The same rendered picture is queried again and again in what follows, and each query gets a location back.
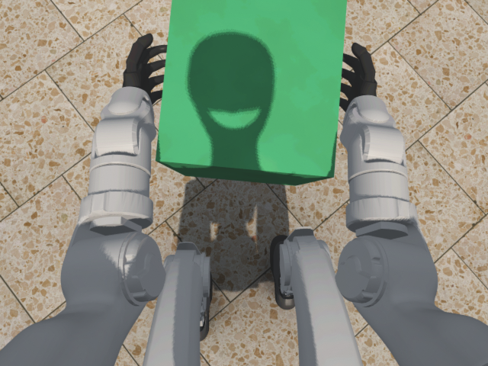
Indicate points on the robot right hand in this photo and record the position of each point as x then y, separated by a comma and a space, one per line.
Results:
362, 79

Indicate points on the robot left forearm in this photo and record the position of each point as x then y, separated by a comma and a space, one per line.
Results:
120, 168

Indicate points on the robot right upper arm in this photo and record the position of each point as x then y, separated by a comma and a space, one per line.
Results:
393, 285

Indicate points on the robot right forearm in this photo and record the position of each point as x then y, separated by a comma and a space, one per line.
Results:
377, 175

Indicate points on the right robot foot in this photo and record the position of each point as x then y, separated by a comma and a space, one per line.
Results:
284, 301

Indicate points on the carton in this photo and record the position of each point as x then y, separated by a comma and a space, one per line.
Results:
251, 89

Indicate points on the robot left upper arm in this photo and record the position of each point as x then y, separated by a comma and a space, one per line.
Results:
106, 281

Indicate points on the right robot shin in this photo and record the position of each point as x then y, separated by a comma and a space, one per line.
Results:
302, 231

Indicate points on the robot left hand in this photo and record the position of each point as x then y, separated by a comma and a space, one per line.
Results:
139, 70

